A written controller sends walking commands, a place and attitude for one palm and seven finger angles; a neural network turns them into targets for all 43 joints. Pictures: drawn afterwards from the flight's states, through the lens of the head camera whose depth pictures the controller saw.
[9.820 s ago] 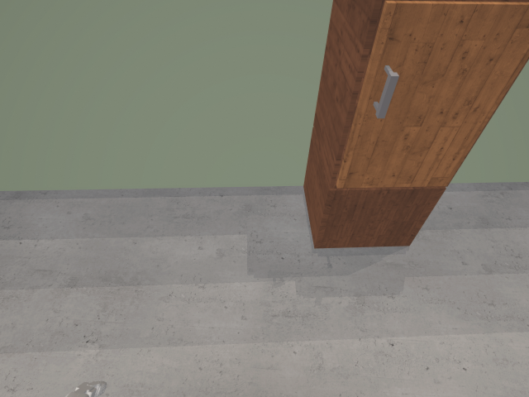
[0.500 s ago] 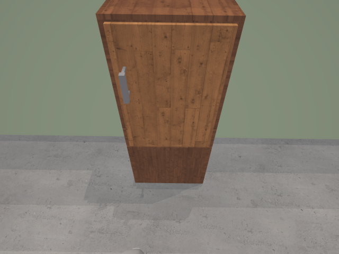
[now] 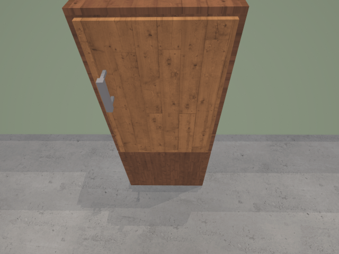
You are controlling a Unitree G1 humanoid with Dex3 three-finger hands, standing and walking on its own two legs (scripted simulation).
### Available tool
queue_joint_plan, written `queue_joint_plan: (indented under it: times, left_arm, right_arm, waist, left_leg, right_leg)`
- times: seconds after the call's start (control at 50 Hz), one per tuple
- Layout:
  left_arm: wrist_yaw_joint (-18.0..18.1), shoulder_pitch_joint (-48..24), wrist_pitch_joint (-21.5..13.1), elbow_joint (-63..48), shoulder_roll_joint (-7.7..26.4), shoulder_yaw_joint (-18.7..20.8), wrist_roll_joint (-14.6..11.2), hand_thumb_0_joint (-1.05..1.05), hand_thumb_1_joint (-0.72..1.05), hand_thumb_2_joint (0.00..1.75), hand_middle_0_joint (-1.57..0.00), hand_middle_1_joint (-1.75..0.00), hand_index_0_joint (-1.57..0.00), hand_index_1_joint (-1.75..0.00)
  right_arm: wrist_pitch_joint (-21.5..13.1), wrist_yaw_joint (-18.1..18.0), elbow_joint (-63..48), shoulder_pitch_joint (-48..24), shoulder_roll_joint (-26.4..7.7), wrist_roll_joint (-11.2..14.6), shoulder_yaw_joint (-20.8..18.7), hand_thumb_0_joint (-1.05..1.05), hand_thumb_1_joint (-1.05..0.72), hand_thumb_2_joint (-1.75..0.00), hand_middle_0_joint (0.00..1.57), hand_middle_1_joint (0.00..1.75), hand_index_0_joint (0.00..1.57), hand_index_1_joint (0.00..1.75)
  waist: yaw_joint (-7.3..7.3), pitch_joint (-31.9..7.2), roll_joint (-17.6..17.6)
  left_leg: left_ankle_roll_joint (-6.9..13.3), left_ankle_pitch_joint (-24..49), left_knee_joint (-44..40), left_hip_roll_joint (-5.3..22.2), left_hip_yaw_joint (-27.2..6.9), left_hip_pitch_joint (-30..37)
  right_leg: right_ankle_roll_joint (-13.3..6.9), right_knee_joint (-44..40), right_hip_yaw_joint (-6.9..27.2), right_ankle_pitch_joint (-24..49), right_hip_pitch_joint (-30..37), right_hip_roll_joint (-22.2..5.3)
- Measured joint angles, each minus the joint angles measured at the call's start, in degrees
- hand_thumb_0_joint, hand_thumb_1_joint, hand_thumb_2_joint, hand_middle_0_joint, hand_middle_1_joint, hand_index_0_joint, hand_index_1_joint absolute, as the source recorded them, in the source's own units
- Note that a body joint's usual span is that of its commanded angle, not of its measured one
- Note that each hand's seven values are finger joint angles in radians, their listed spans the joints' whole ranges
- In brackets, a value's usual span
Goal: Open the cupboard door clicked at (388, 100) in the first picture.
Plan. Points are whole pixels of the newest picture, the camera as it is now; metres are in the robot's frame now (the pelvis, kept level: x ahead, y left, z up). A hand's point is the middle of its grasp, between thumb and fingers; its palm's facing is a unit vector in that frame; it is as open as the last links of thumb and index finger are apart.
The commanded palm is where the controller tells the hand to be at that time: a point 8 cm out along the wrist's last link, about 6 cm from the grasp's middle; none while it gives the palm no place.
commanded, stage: come to a stop and stand still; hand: left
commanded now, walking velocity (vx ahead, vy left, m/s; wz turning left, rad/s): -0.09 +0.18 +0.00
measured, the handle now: (106, 91) +0.54 +0.23 +0.06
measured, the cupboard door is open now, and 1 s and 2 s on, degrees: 0 0 0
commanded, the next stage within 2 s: look again from close up in 1.04 s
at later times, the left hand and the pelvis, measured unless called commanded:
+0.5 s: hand out of the picture -0.02 +0.22 -0.16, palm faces +0.09 -0.97 -0.22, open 7.4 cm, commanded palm none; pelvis -0.06 +0.02 +0.01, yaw +1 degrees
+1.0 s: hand out of the picture -0.10 +0.18 -0.16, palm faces +0.04 -0.99 -0.17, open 7.3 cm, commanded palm none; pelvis -0.09 +0.02 +0.02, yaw +0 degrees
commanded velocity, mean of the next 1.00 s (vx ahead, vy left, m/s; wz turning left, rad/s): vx -0.01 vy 0.03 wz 0.00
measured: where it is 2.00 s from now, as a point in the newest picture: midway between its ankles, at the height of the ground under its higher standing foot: outside the picture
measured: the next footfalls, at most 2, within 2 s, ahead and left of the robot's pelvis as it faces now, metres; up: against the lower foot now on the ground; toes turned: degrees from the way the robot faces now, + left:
left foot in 0.36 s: -0.04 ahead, +0.14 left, +0.00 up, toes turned +3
right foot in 0.60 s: -0.04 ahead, -0.09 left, +0.00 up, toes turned -2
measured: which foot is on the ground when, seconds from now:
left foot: up 0.00-0.34, down 0.36-1.00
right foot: down 0.00-0.36, up 0.38-0.58, down 0.60-1.00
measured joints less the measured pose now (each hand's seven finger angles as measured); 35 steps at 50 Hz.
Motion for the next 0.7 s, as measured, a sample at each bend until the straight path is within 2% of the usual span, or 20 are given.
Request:
queue_joint_plan:
  times: [0.04, 0.08, 0.12, 0.18, 0.28, 0.36, 0.44, 0.5, 0.54, 0.58, 0.6, 0.64, 0.7]
  left_arm:
    - [-0.16, -0.97, -0.08, -0.64, -0.26, -0.19, 0.01, 0.00, 0.91, 0.89, -0.20, -0.29, -0.20, -0.30]
    - [-0.01, -2.04, -0.08, -1.37, -0.62, -0.21, 0.01, 0.00, 0.91, 0.89, -0.20, -0.29, -0.20, -0.30]
    - [0.24, -3.09, 0.03, -2.11, -0.97, -0.08, 0.03, 0.00, 0.91, 0.89, -0.20, -0.29, -0.20, -0.30]
    - [0.46, -4.29, 0.05, -3.19, -1.06, 0.15, 0.15, 0.00, 0.90, 0.89, -0.20, -0.30, -0.20, -0.30]
    - [0.38, -4.72, 0.26, -4.14, -0.15, 0.51, 0.34, 0.00, 0.90, 0.89, -0.20, -0.30, -0.21, -0.30]
    - [0.20, -3.50, 1.36, -3.50, 0.95, 0.82, -0.12, 0.00, 0.90, 0.89, -0.20, -0.30, -0.21, -0.30]
    - [-0.14, -1.95, 3.13, -1.91, 2.20, 1.25, -0.40, 0.00, 0.90, 0.89, -0.20, -0.30, -0.20, -0.30]
    - [-0.42, -0.31, 3.09, -1.07, 2.07, 1.03, -0.23, 0.00, 0.90, 0.89, -0.20, -0.29, -0.20, -0.30]
    - [-0.49, 0.80, 2.48, -0.55, 1.67, 0.56, -0.35, 0.00, 0.90, 0.89, -0.20, -0.29, -0.20, -0.30]
    - [-0.42, 1.89, 1.67, 0.09, 1.26, -0.03, -0.57, 0.00, 0.90, 0.89, -0.20, -0.29, -0.20, -0.30]
    - [-0.28, 2.26, 1.15, 0.71, 0.93, -0.29, -0.64, 0.00, 0.90, 0.89, -0.20, -0.29, -0.20, -0.30]
    - [-0.06, 2.50, 0.51, 2.30, -0.57, -1.06, -0.79, 0.00, 0.90, 0.89, -0.20, -0.29, -0.20, -0.30]
    - [-0.07, 3.31, -0.09, 3.61, -1.86, -1.93, -0.99, 0.00, 0.90, 0.89, -0.20, -0.29, -0.20, -0.30]
  right_arm:
    - [0.92, 0.08, -0.35, 0.27, -0.67, 0.10, -0.49, 0.00, -0.92, -0.90, 0.20, 0.30, 0.20, 0.30]
    - [1.61, 0.13, -0.37, 0.32, -1.21, 0.07, -0.75, 0.00, -0.92, -0.90, 0.20, 0.30, 0.20, 0.30]
    - [1.91, 0.27, -0.45, 0.35, -1.59, 0.07, -0.84, 0.00, -0.92, -0.90, 0.20, 0.30, 0.20, 0.30]
    - [2.07, 0.57, -0.74, 0.37, -1.76, 0.04, -0.74, 0.00, -0.91, -0.90, 0.20, 0.30, 0.19, 0.30]
    - [1.78, 1.09, -1.74, -0.07, -1.45, 0.09, -0.32, 0.00, -0.91, -0.90, 0.20, 0.30, 0.19, 0.30]
    - [0.21, 1.24, -2.87, 0.81, -1.20, 0.07, 0.16, 0.00, -0.91, -0.90, 0.20, 0.30, 0.20, 0.30]
    - [0.20, 0.86, -2.24, 2.75, 0.69, -0.63, 0.99, 0.00, -0.91, -0.90, 0.20, 0.30, 0.20, 0.30]
    - [0.40, 0.42, -1.13, 3.82, 1.34, -0.75, 1.62, 0.00, -0.91, -0.90, 0.20, 0.30, 0.20, 0.30]
    - [0.29, 0.16, -0.40, 3.91, 1.21, -0.78, 1.74, 0.01, -0.92, -0.90, 0.20, 0.30, 0.20, 0.30]
    - [-0.16, 0.08, 0.04, 3.87, 1.02, -0.58, 1.80, 0.01, -0.92, -0.90, 0.20, 0.30, 0.20, 0.30]
    - [-0.45, 0.10, 0.28, 3.71, 0.88, -0.32, 1.77, 0.01, -0.92, -0.90, 0.20, 0.30, 0.20, 0.30]
    - [-0.77, 0.00, 0.83, 3.06, 0.08, 0.19, 1.54, 0.01, -0.93, -0.90, 0.20, 0.30, 0.20, 0.30]
    - [-0.95, 0.04, 1.37, 3.19, -0.18, 0.29, 1.67, 0.01, -0.92, -0.90, 0.20, 0.30, 0.20, 0.30]
  waist:
    - [-0.57, 0.04, 1.29]
    - [-0.44, 0.14, 1.92]
    - [-0.19, 0.35, 2.18]
    - [0.18, 0.52, 1.82]
    - [1.06, 0.21, 0.10]
    - [0.73, -1.22, -0.58]
    - [0.51, -2.55, -2.84]
    - [0.75, -3.72, -2.58]
    - [1.05, -3.85, -2.31]
    - [1.22, -3.70, -2.30]
    - [1.31, -3.50, -2.12]
    - [0.65, -2.49, 0.21]
    - [-0.24, -2.29, 1.32]
  left_leg:
    - [0.08, -6.36, 5.48, -0.73, -2.00, -2.17]
    - [0.13, -10.45, 13.00, -2.06, -3.71, -4.49]
    - [-0.04, -11.77, 18.69, -3.17, -4.72, -5.97]
    - [-0.70, -12.30, 20.46, -4.05, -5.30, -6.13]
    - [-0.85, -10.54, 11.76, -3.89, -5.29, -2.84]
    - [0.13, -2.61, -3.53, -3.03, -5.23, 3.28]
    - [1.36, -0.13, -4.74, -3.98, -4.65, 3.73]
    - [1.70, 1.74, -7.31, -4.06, -4.63, 4.10]
    - [1.77, 2.48, -8.17, -4.35, -4.26, 3.93]
    - [1.69, 2.52, -7.72, -4.83, -3.63, 3.22]
    - [1.55, 2.21, -6.86, -4.88, -3.28, 2.64]
    - [1.04, 2.28, -6.46, -3.66, -3.67, 2.68]
    - [0.90, 3.64, -8.22, -3.39, -4.03, 3.47]
  right_leg:
    - [-1.04, 0.03, -0.80, -0.46, -0.25, 0.29]
    - [-1.47, -1.10, -1.05, 0.42, -0.33, 0.29]
    - [-1.70, -2.60, -1.14, 1.64, -0.30, 0.20]
    - [-1.62, -4.68, -1.25, 3.48, -0.37, -0.30]
    - [-0.98, -6.63, -0.88, 6.18, -1.36, -1.12]
    - [0.26, -4.62, -0.72, 6.69, -3.49, -0.87]
    - [1.09, 3.15, 2.20, -3.46, -4.86, 0.04]
    - [1.15, 9.05, 3.21, -5.54, -3.93, 1.25]
    - [1.40, 6.71, 3.10, -5.97, -1.14, 1.31]
    - [1.67, -0.99, 3.03, -2.63, 3.18, 1.12]
    - [0.69, -4.61, 3.31, -1.04, 4.87, 1.26]
    - [-0.40, -6.51, 2.85, -0.66, 5.97, 2.49]
    - [-0.46, -8.11, 2.47, 0.19, 6.78, 2.83]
